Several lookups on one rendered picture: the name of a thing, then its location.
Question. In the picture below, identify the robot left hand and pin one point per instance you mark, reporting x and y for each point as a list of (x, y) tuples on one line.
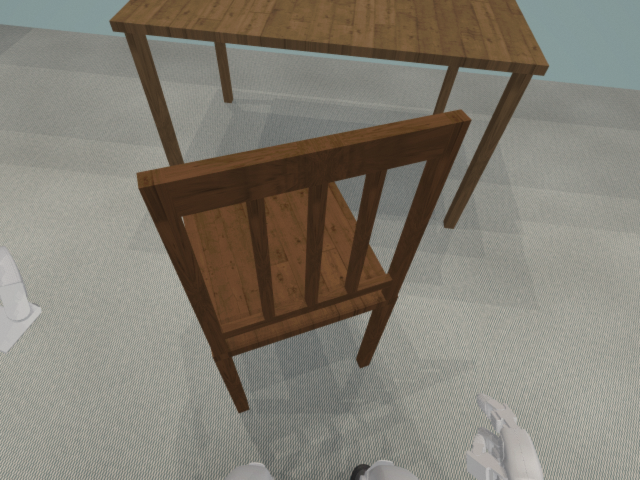
[(18, 314)]

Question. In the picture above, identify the robot right hand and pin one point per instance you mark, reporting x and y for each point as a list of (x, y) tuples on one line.
[(511, 456)]

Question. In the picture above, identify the table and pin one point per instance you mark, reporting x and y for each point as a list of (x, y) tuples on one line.
[(478, 34)]

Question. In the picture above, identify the chair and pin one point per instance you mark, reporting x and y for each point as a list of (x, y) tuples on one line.
[(270, 248)]

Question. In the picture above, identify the robot right shin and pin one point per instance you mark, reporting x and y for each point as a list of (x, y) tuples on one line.
[(381, 462)]

